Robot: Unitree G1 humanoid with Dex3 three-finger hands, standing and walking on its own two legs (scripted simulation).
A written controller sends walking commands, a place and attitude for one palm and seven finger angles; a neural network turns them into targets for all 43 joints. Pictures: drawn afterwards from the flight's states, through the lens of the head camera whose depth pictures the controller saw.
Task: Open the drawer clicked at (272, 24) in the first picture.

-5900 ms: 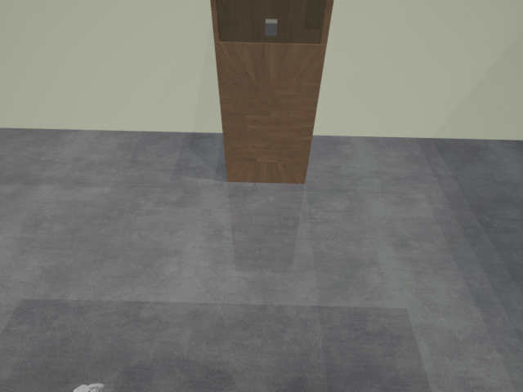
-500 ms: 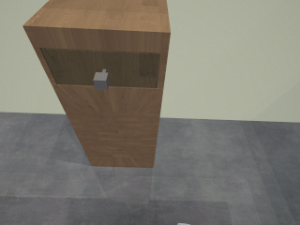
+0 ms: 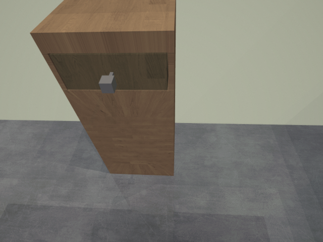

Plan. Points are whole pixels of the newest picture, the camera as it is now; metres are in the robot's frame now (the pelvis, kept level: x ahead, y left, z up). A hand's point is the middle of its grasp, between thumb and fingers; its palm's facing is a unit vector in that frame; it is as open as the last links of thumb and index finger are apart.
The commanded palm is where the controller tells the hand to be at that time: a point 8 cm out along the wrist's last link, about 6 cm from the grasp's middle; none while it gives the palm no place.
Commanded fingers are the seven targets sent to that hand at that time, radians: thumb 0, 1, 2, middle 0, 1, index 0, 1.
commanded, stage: come to a stop and stand still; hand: left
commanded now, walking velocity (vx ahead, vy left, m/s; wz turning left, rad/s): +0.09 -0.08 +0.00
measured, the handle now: (109, 80) +0.59 +0.23 +0.06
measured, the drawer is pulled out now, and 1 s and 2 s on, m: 0.00 0.00 0.00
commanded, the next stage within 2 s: look again from close up in 0.64 s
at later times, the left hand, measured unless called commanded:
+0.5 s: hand out of the picture +0.01 +0.18 -0.18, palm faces +0.05 -0.98 -0.19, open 7.3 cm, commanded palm none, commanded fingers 0.00 0.90 0.90 -0.20 -0.30 -0.20 -0.30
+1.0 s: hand out of the picture +0.02 +0.22 -0.19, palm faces +0.03 -0.98 -0.19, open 7.4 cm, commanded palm none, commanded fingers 0.00 0.90 0.90 -0.20 -0.30 -0.20 -0.30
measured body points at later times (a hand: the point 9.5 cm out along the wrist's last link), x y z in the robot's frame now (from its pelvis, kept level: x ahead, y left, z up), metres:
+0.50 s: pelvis +0.02 +0.01 -0.01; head +0.04 +0.00 +0.44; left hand +0.01 +0.23 -0.17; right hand +0.02 -0.20 -0.17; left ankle -0.04 +0.16 -0.75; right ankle +0.00 -0.08 -0.75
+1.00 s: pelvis +0.01 +0.04 -0.01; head +0.01 +0.04 +0.44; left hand +0.02 +0.27 -0.17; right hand +0.03 -0.18 -0.17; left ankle -0.02 +0.15 -0.75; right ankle +0.00 -0.08 -0.75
